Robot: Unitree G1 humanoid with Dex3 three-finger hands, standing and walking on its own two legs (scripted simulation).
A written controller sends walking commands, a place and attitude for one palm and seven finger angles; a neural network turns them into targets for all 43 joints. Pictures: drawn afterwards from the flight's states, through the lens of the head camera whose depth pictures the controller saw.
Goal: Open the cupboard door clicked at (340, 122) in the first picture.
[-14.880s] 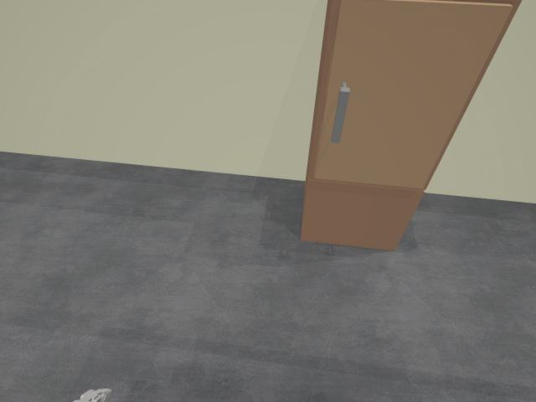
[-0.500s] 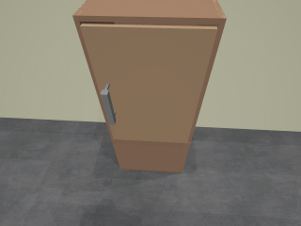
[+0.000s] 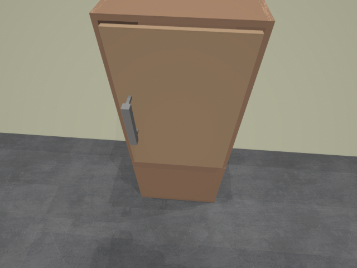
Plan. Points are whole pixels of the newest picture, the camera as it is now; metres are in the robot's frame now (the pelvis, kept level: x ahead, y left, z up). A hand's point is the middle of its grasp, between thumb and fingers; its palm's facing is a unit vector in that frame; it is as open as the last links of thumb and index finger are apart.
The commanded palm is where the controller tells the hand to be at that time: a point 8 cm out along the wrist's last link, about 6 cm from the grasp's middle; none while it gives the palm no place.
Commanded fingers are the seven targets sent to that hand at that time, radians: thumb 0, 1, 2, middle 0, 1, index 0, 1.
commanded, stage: look again from close up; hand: left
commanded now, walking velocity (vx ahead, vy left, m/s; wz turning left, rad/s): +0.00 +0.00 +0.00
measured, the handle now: (131, 121) +0.55 +0.19 -0.05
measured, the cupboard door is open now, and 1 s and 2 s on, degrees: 0 0 0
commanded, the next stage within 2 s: raise the hand with hooked fingers in 0.36 s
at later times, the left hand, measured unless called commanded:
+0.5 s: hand out of the picture +0.05 +0.19 -0.17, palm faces +0.08 -0.97 -0.22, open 7.4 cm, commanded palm +0.10 +0.24 -0.07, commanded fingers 0.00 0.83 0.87 -0.20 -0.34 -0.20 -0.34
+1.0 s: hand (89, 263) +0.14 +0.21 -0.07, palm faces +0.08 -1.00 -0.04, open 9.3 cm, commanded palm +0.14 +0.26 -0.06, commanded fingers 0.00 0.25 0.62 -0.25 -0.72 -0.25 -0.72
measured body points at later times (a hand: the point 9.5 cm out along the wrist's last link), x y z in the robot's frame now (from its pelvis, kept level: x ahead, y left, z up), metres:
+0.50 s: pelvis +0.01 -0.01 +0.00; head +0.03 +0.00 +0.45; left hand +0.04 +0.24 -0.15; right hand +0.06 -0.24 -0.15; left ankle -0.01 +0.12 -0.74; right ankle -0.01 -0.11 -0.74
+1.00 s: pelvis -0.05 -0.02 -0.11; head +0.02 +0.00 +0.34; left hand +0.13 +0.26 -0.06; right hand +0.19 -0.25 -0.16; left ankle -0.01 +0.12 -0.74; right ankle -0.01 -0.11 -0.74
